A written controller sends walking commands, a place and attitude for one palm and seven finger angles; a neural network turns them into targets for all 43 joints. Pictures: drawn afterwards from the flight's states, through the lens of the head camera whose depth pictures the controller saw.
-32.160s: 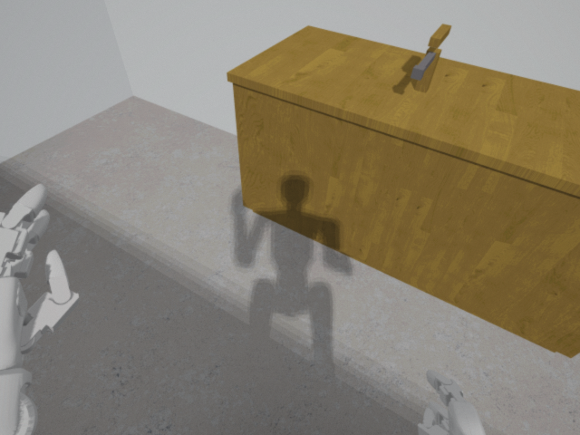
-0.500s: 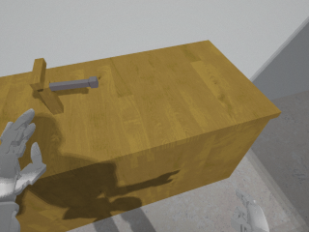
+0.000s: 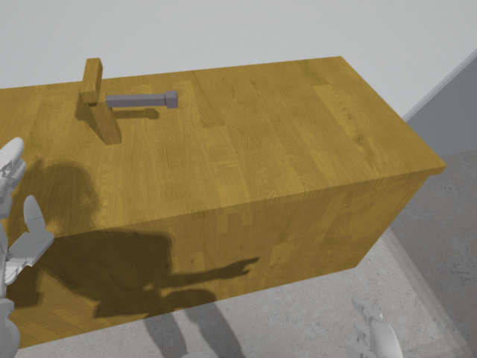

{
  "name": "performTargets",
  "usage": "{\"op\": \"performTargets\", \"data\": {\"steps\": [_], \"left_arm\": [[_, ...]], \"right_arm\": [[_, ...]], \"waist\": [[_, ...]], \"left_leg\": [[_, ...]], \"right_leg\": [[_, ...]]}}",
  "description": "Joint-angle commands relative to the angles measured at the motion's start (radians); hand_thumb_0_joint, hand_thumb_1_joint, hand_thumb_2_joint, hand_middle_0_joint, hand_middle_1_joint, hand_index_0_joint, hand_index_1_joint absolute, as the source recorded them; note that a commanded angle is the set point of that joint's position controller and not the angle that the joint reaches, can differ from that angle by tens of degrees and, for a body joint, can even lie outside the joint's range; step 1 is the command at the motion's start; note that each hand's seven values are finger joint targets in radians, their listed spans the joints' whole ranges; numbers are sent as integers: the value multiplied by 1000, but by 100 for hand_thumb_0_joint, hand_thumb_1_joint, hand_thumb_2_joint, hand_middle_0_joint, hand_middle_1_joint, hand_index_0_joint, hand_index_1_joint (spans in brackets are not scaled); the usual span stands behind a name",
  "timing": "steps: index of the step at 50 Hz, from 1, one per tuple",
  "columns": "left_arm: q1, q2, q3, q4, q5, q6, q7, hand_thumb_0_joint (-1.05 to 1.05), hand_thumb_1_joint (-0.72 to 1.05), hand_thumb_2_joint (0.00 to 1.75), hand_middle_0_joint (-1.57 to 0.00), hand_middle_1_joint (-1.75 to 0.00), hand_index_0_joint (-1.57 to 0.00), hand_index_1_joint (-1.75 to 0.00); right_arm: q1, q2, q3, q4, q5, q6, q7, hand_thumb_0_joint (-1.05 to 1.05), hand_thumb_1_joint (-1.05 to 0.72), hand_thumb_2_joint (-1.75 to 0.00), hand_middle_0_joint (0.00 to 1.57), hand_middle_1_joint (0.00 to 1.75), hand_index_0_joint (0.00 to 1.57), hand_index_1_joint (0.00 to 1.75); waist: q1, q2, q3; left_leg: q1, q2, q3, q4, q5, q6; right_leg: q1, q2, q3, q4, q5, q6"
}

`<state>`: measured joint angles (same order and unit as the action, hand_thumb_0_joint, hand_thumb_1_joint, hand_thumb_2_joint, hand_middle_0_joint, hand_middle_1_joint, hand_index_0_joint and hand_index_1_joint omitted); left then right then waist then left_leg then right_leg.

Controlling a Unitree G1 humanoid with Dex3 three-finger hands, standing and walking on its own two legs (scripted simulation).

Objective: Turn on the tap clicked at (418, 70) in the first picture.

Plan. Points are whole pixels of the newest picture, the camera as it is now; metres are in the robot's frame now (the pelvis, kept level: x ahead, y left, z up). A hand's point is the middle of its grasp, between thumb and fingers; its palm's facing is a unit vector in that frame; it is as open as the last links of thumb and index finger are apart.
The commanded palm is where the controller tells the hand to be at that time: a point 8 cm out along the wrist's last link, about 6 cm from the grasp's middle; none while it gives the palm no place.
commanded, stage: step back with the hand held close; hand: left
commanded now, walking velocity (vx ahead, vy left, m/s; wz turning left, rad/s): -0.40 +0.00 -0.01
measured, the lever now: (171, 99) +0.62 +0.21 +0.09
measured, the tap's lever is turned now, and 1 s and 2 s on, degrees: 82 82 82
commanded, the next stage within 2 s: stop stepping back and stand still in 0.70 s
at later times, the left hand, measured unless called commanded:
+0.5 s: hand (46, 268) +0.17 +0.23 +0.18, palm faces +0.39 -0.87 -0.31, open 7.4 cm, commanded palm +0.11 +0.26 +0.19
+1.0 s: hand out of the picture +0.07 +0.21 +0.19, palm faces +0.27 -0.88 -0.40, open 7.4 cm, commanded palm +0.03 +0.26 +0.19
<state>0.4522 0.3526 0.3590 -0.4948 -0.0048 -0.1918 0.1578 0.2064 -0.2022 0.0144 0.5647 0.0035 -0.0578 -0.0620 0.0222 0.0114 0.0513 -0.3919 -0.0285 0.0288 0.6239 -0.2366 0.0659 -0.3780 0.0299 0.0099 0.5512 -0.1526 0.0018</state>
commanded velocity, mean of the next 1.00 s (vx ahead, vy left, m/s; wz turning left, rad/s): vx -0.26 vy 0.00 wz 0.02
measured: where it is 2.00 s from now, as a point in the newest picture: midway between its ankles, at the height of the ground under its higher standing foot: outside the picture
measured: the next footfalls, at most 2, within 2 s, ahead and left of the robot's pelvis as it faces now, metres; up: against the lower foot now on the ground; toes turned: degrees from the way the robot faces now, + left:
right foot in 0.52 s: -0.11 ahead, -0.16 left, +0.00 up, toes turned -2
left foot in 0.72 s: -0.06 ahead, +0.06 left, +0.00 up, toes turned -2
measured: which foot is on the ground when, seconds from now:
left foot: down 0.00-0.52, up 0.54-0.70, down 0.72-1.00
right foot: down 0.00-0.18, up 0.20-0.50, down 0.52-0.72, up 0.74-1.00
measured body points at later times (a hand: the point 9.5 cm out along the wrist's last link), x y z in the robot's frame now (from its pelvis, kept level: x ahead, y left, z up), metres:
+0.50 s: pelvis -0.06 -0.01 +0.01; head -0.03 +0.01 +0.46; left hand +0.15 +0.27 +0.19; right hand +0.11 -0.22 -0.07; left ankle +0.08 +0.08 -0.72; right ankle -0.15 -0.15 -0.72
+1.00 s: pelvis -0.15 -0.01 +0.02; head -0.13 +0.02 +0.47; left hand +0.05 +0.26 +0.21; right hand -0.02 -0.25 -0.06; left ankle -0.10 +0.06 -0.72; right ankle -0.13 -0.15 -0.69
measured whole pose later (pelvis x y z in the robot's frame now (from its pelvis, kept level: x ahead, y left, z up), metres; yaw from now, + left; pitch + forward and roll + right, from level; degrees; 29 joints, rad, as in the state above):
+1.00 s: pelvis -0.15 -0.01 +0.02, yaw -4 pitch +0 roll -3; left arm 0.59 0.41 0.38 -0.66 -0.06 -0.16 0.16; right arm 0.25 -0.17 0.01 0.60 0.03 -0.13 -0.04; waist -0.04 -0.02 0.05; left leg -0.26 -0.01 0.03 0.43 -0.16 0.07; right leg -0.40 0.02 -0.02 0.74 -0.38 0.02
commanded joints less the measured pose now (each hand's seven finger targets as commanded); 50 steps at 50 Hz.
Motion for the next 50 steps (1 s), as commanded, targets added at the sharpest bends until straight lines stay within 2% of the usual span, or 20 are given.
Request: {"op": "performTargets", "data": {"steps": [1, 3, 6, 9, 11, 14, 17, 21, 24, 27, 28, 29, 32, 34, 36, 38, 41, 43, 47, 50], "left_arm": [[-84, 166, 75, -221, -17, -60, 18, 0, 90, 90, -20, -30, -20, -30], [-81, 170, 63, -247, -26, -58, 24, 0, 90, 90, -20, -30, -20, -30], [-9, 199, 106, -274, -31, -64, 31, 0, 90, 90, -20, -30, -20, -30], [19, 216, 154, -339, -23, -80, 34, 0, 90, 90, -20, -30, -20, -30], [-34, 233, 187, -334, -2, -85, 34, 0, 90, 90, -20, -30, -20, -30], [-64, 189, 143, -305, -30, -67, 32, 0, 90, 90, -20, -30, -20, -30], [-36, 125, 73, -282, -40, -45, 28, 0, 90, 90, -20, -30, -20, -30], [-102, 108, 15, -236, -40, -24, 13, 0, 90, 90, -20, -30, -20, -30], [-113, 161, 49, -277, -41, -56, 1, 0, 90, 90, -20, -30, -20, -30], [-78, 270, 133, -323, -56, -109, 5, 0, 90, 90, -20, -30, -20, -30], [-23, 233, 113, -281, -55, -102, -8, 0, 90, 90, -20, -30, -20, -30], [34, 224, 132, -254, -52, -89, -20, 0, 90, 90, -20, -30, -20, -30], [-25, 192, 122, -220, -51, -103, -25, 0, 90, 90, -20, -30, -20, -30], [4, 195, 153, -237, -68, -118, -14, 0, 90, 90, -20, -30, -20, -30], [6, 200, 132, -304, -64, -123, -6, 0, 90, 90, -20, -30, -20, -30], [-16, 140, 87, -270, -66, -112, -11, 0, 90, 90, -20, -30, -20, -30], [13, 186, 117, -379, -65, -76, -3, 0, 90, 90, -20, -30, -20, -30], [48, 184, 119, -439, -51, -58, 6, 0, 90, 90, -20, -30, -20, -30], [130, 225, 158, -386, -60, -14, 22, 0, 90, 90, -20, -30, -20, -30], [98, 171, 126, -229, -48, 6, 35, 0, 90, 90, -20, -30, -20, -30]], "right_arm": [[-69, -131, -69, -138, 0, -48, -4, 0, -90, -90, 20, 30, 20, 30], [-66, -113, -63, -120, -3, -45, 3, 0, -90, -90, 20, 30, 20, 30], [-80, -122, -65, -140, 4, -42, 5, 0, -90, -90, 20, 30, 20, 30], [-107, -142, -69, -162, -1, -50, -8, 0, -90, -90, 20, 30, 20, 30], [-90, -133, -82, -134, -21, -79, -7, 0, -90, -90, 20, 30, 20, 30], [-80, -116, -83, -95, -20, -106, -1, 0, -90, -90, 20, 30, 20, 30], [-84, -116, -70, -78, -9, -120, 2, 0, -90, -90, 20, 30, 20, 30], [-87, -120, -52, -46, -15, -121, 3, 0, -90, -90, 20, 30, 20, 30], [-81, -110, -62, -50, -17, -103, 3, 0, -90, -90, 20, 30, 20, 30], [-120, -75, -53, -68, -4, -102, -8, 0, -90, -90, 20, 30, 20, 30], [-120, -80, -70, -79, 15, -100, -10, 0, -90, -90, 20, 30, 20, 30], [-131, -72, -67, -107, 25, -92, -4, 0, -90, -90, 20, 30, 20, 30], [-178, -48, -6, -115, 16, -62, -10, 0, -90, -90, 20, 30, 20, 30], [-163, -86, -25, -119, 22, -59, -28, 0, -90, -90, 20, 30, 20, 30], [-92, -143, -70, -124, 15, -78, -14, 0, -90, -90, 20, 30, 20, 30], [-27, -160, -101, -87, 43, -108, 19, 0, -90, -90, 20, 30, 20, 30], [-45, -139, -88, -90, 13, -133, 17, 0, -90, -90, 20, 30, 20, 30], [-50, -139, -94, -112, 30, -143, 25, 0, -90, -90, 20, 30, 20, 30], [-81, -132, -69, -132, 26, -125, 12, 0, -90, -90, 20, 30, 20, 30], [-95, -123, -49, -100, 15, -112, -3, 0, -90, -90, 20, 30, 20, 30]], "waist": [[-31, -123, -94], [-44, -136, -145], [-42, -82, -193], [-29, 228, -199], [-33, 258, -175], [-19, 98, -154], [-18, 195, -207], [-16, 246, -204], [-15, 158, -259], [-1, -200, -225], [8, -296, -189], [4, -325, -180], [-49, -94, -141], [-69, 36, -196], [-33, 234, -257], [-48, 128, -226], [-47, 182, -246], [-41, 221, -242], [-53, 213, -110], [-38, 235, -63]], "left_leg": [[-50, 81, -131, -3, -292, -23], [74, 60, -106, 103, -180, -49], [65, 97, -158, -33, -130, -28], [-107, 303, -372, -370, -238, 48], [-308, 427, -457, -547, -507, 108], [25, 344, -327, -399, -168, 73], [216, 293, -253, -398, -164, 25], [192, 263, -222, -437, -188, -26], [249, 181, -109, -239, -49, -82], [101, -16, 22, 472, -290, -130], [-72, -33, -37, 634, -335, -119], [-177, -8, -67, 652, -345, -114], [-161, 17, -12, 183, -292, -95], [91, 15, 20, -304, 168, -91], [490, 355, -304, -204, 1031, 10], [518, 394, -252, -195, 990, 51], [374, 294, -242, -233, 816, -35], [363, 245, -194, -264, 573, -59], [139, 240, -270, -457, -281, -7], [19, 227, -257, -515, -441, 2]], "right_leg": [[-9, -218, 304, -224, -174, -101], [-73, -294, 316, -251, -93, -143], [-27, -228, 216, -140, -34, -100], [86, -13, 40, 225, -146, 3], [183, 48, 85, 647, -250, 23], [-89, 4, 75, 534, -295, 13], [-85, 7, 15, 299, -318, 12], [64, 35, -21, -55, -281, -14], [134, -16, -19, -339, -42, -45], [-20, -365, 177, -351, 381, -208], [60, -364, 136, -273, 558, -219], [166, -356, 109, -199, 725, -214], [315, -268, 5, -26, 946, -120], [252, -167, -17, 167, 715, -47], [-178, -25, 32, 352, -341, -3], [-277, -1, 106, 541, -438, -19], [-152, -20, 70, 451, -330, 18], [-116, -16, -2, 375, -215, 14], [-12, -19, -32, 211, -214, 21], [142, -2, -58, 41, -244, 5]]}}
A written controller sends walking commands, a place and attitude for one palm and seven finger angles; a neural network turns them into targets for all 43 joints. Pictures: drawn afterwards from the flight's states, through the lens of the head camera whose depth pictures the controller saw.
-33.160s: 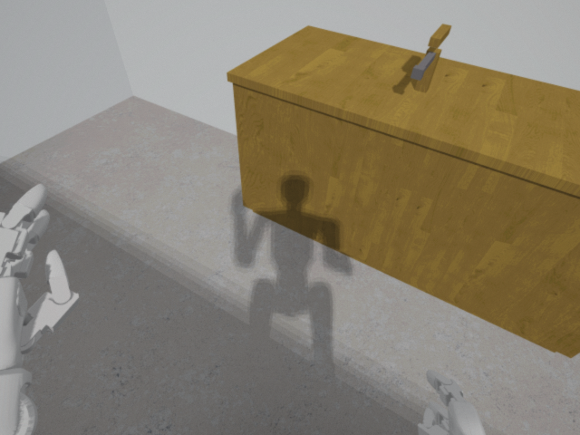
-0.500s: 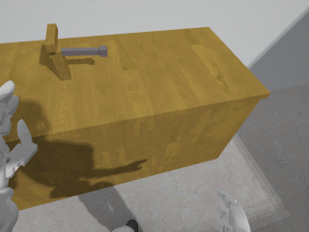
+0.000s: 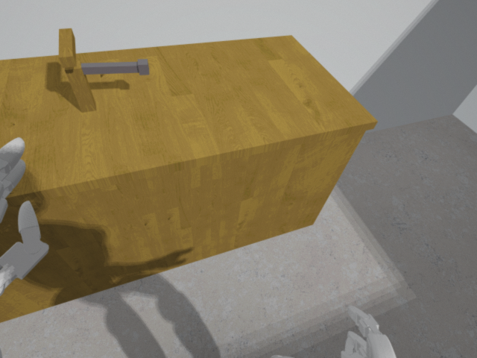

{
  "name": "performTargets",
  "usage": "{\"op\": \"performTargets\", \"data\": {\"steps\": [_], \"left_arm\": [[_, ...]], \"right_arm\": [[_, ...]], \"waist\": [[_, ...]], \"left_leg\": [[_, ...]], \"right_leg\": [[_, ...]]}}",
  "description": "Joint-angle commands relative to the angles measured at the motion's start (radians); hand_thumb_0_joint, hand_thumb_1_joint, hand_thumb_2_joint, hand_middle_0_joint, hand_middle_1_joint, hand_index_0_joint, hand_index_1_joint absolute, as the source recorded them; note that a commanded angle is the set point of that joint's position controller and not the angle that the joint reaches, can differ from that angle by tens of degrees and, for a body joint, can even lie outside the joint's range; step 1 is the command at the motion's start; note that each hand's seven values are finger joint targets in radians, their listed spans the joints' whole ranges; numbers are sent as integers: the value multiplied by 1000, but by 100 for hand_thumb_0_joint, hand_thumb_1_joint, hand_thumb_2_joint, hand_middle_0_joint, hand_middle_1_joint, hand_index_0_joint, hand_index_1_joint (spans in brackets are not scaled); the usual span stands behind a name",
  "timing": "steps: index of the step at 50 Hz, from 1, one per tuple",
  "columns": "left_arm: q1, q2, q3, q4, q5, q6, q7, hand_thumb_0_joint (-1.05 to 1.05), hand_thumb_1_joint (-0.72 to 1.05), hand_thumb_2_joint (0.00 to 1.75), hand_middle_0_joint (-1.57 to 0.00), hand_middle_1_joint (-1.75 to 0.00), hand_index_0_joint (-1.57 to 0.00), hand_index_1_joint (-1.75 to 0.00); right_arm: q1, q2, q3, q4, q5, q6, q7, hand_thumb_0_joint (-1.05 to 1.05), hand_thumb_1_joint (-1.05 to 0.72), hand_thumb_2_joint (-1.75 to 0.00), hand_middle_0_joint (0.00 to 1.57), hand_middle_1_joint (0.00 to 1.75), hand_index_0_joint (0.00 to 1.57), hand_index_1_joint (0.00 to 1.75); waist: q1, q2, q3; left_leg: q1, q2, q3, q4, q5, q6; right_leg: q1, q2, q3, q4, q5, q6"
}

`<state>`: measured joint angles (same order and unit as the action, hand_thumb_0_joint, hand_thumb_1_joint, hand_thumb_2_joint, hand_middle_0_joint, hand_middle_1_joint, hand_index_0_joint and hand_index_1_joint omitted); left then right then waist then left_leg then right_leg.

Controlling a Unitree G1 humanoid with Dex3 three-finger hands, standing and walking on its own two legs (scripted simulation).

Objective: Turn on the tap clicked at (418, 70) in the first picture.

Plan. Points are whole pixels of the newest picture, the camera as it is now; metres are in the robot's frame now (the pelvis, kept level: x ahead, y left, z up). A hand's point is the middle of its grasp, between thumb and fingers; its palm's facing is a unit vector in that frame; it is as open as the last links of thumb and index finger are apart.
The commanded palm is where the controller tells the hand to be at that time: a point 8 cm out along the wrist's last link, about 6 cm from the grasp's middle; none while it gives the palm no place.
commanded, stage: stop stepping back and stand still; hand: left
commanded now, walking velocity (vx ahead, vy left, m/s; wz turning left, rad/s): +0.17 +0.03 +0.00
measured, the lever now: (143, 67) +0.75 +0.27 +0.07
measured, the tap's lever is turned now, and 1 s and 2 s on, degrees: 82 82 82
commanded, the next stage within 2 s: stand and check the lever's angle in 0.62 s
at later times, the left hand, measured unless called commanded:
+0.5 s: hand out of the picture +0.16 +0.26 +0.16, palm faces +0.46 -0.80 -0.39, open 7.4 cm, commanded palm +0.11 +0.29 +0.17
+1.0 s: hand (15, 265) +0.19 +0.26 +0.15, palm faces +0.43 -0.82 -0.38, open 7.4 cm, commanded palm +0.14 +0.30 +0.17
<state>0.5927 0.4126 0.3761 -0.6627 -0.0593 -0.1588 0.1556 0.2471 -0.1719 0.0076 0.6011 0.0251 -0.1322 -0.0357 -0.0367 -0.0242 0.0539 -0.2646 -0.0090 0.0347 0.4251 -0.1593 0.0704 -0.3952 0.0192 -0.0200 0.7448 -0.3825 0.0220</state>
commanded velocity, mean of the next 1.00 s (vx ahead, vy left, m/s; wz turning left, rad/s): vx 0.06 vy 0.01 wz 0.00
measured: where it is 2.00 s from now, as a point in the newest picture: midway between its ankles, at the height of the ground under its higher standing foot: outside the picture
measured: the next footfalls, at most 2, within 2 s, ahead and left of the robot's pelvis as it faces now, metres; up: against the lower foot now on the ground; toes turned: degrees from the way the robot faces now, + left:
right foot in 0.10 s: +0.04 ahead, -0.13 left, +0.00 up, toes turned +2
left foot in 0.38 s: +0.00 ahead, +0.14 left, +0.00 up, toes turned +3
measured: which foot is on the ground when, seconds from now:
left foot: down 0.00-0.12, up 0.14-0.36, down 0.38-1.00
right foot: up 0.00-0.08, down 0.10-1.00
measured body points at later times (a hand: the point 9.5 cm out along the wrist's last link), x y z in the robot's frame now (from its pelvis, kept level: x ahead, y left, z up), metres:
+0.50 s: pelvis -0.03 +0.00 -0.01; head -0.05 +0.00 +0.44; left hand +0.13 +0.30 +0.18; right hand +0.14 -0.25 -0.08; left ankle -0.04 +0.14 -0.75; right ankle +0.00 -0.13 -0.75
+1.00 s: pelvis -0.01 +0.01 -0.01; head +0.00 +0.01 +0.44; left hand +0.16 +0.30 +0.17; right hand +0.18 -0.21 -0.09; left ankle -0.04 +0.14 -0.74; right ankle +0.00 -0.13 -0.74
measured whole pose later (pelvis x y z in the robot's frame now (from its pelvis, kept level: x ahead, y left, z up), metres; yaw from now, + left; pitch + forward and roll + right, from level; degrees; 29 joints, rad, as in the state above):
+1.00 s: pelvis -0.01 +0.01 -0.01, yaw +3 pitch -1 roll -1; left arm 0.49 0.35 0.35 -0.48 -0.06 -0.18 0.15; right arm 0.16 -0.19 0.01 0.61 0.01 -0.09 -0.04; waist -0.01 0.02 0.04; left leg -0.19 0.05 -0.01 0.53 -0.32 -0.02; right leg -0.20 -0.01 0.00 0.47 -0.25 0.02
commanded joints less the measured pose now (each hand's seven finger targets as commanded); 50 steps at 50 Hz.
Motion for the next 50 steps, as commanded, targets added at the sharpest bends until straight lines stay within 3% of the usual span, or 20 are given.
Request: {"op": "performTargets", "data": {"steps": [1, 4, 6, 7, 9, 12, 16, 19, 20, 22, 24, 26, 28, 30, 32, 33, 35, 39, 42, 50], "left_arm": [[-60, 105, 103, -9, 12, -25, 36, 0, 90, 90, -20, -30, -20, -30], [-134, 78, 42, 95, 25, -29, 12, 0, 90, 90, -20, -30, -20, -30], [-234, 112, 36, 54, 24, -47, 0, 0, 90, 90, -20, -30, -20, -30], [-328, 104, 13, 13, 25, -50, 0, 0, 90, 90, -20, -30, -20, -30], [-337, 93, -1, 54, 20, -56, -10, 0, 90, 90, -20, -30, -20, -30], [-349, 142, 38, -10, 29, -68, 4, 0, 90, 90, -20, -30, -20, -30], [-182, 124, 66, -48, 17, -70, 32, 0, 90, 90, -20, -30, -20, -30], [-147, 109, 82, -73, -4, -72, 34, 0, 90, 90, -20, -30, -20, -30], [-140, 116, 96, -58, -6, -63, 33, 0, 90, 90, -20, -30, -20, -30], [-150, 117, 103, -26, -3, -51, 24, 0, 90, 90, -20, -30, -20, -30], [-173, 80, 74, 46, 5, -50, 22, 0, 90, 90, -20, -30, -20, -30], [-213, 70, 44, 67, 5, -48, 15, 0, 90, 90, -20, -30, -20, -30], [-259, 69, 18, 42, 5, -40, 12, 0, 90, 90, -20, -30, -20, -30], [-316, 72, 6, -10, 5, -41, 14, 0, 90, 90, -20, -30, -20, -30], [-341, 93, 19, -61, 7, -48, 20, 0, 90, 90, -20, -30, -20, -30], [-349, 84, 14, -81, 19, -54, 25, 0, 90, 90, -20, -30, -20, -30], [-324, 100, 39, -75, 27, -57, 33, 0, 90, 90, -20, -30, -20, -30], [-241, 113, 77, -40, 14, -67, 28, 0, 90, 90, -20, -30, -20, -30], [-137, 89, 79, 0, 3, -72, 15, 0, 90, 90, -20, -30, -20, -30], [-144, 91, 78, 1, -4, -71, 7, 0, 90, 90, -20, -30, -20, -30]], "right_arm": [[-129, -154, -42, -125, -10, -33, -34, 0, -90, -90, 20, 30, 20, 30], [-105, -158, -52, -104, -11, -16, -37, 0, -90, -90, 20, 30, 20, 30], [-120, -160, -60, -105, -11, -8, -29, 0, -90, -90, 20, 30, 20, 30], [-143, -158, -59, -106, -4, -15, -24, 0, -90, -90, 20, 30, 20, 30], [-99, -172, -76, -83, 5, -19, -21, 0, -90, -90, 20, 30, 20, 30], [-148, -150, -64, -93, -5, -8, -30, 0, -90, -90, 20, 30, 20, 30], [-133, -133, -57, -114, -14, -23, -46, 0, -90, -90, 20, 30, 20, 30], [-137, -179, -66, -152, -6, -22, -50, 0, -90, -90, 20, 30, 20, 30], [-137, -176, -65, -156, 4, -19, -49, 0, -90, -90, 20, 30, 20, 30], [-132, -158, -60, -138, 11, -24, -48, 0, -90, -90, 20, 30, 20, 30], [-129, -161, -59, -122, 6, -30, -44, 0, -90, -90, 20, 30, 20, 30], [-129, -157, -65, -122, 4, -35, -39, 0, -90, -90, 20, 30, 20, 30], [-128, -149, -66, -112, 5, -38, -36, 0, -90, -90, 20, 30, 20, 30], [-134, -153, -57, -105, -5, -36, -38, 0, -90, -90, 20, 30, 20, 30], [-166, -172, -50, -120, -11, -41, -46, 0, -90, -90, 20, 30, 20, 30], [-164, -151, -38, -117, -10, -41, -45, 0, -90, -90, 20, 30, 20, 30], [-160, -140, -33, -110, -16, -50, -39, 0, -90, -90, 20, 30, 20, 30], [-156, -136, -42, -108, -15, -48, -23, 0, -90, -90, 20, 30, 20, 30], [-149, -134, -49, -123, -14, -34, -14, 0, -90, -90, 20, 30, 20, 30], [-158, -141, -53, -149, -9, 2, -26, 0, -90, -90, 20, 30, 20, 30]], "waist": [[29, 244, -72], [31, 21, -88], [23, -224, -89], [15, -196, -67], [1, -215, -86], [5, -35, -76], [23, 1, -88], [33, 273, -107], [40, 239, -126], [28, 232, -71], [32, 103, -40], [20, -107, -60], [11, -155, -56], [-4, -27, -75], [9, 257, -52], [19, 309, -44], [36, 242, -49], [31, 38, -142], [23, 88, -183], [25, 44, -165]], "left_leg": [[-136, 191, -238, -290, -515, -8], [-131, 85, -130, -48, -393, -36], [-140, -1, -93, 439, -251, -56], [-192, -3, -110, 595, -246, -63], [-196, 27, -115, 628, -197, -65], [-77, 55, -56, 401, -161, -46], [84, 16, 21, 35, -180, -24], [96, 213, -266, -127, -111, 53], [83, 238, -277, -113, 6, 52], [-11, 194, -218, -122, -167, 28], [-78, 149, -150, -9, -171, 10], [-116, 54, -53, 165, -234, -24], [-73, 37, -16, 243, -222, -38], [43, 58, -50, 97, -168, -32], [63, 159, -226, -97, -198, 3], [43, 192, -271, -141, -182, 20], [38, 183, -236, -99, -14, 17], [38, 94, -92, 65, 179, -37], [63, 78, -64, 68, 205, -55], [87, 92, -65, 27, 203, -49]], "right_leg": [[242, 12, -35, -242, 11, -23], [336, -52, 25, -479, 119, -60], [176, -323, 374, -622, 83, -184], [123, -410, 453, -627, 92, -223], [119, -355, 339, -585, -3, -196], [64, -304, 198, -537, 10, -159], [89, -229, 162, -466, -83, -132], [84, -32, -8, -155, 69, -42], [104, -1, -45, -129, 68, -21], [144, -4, -39, -206, 29, -19], [222, -19, -7, -318, 111, -32], [220, -123, 175, -398, 59, -85], [158, -212, 269, -461, -33, -142], [105, -158, 158, -356, 15, -117], [60, -30, 14, -170, 69, -42], [72, 0, -27, -121, 92, -22], [132, -5, -30, -203, 120, -20], [304, -68, 51, -290, 450, -55], [330, -95, 72, -289, 521, -65], [291, -74, 48, -305, 481, -39]]}}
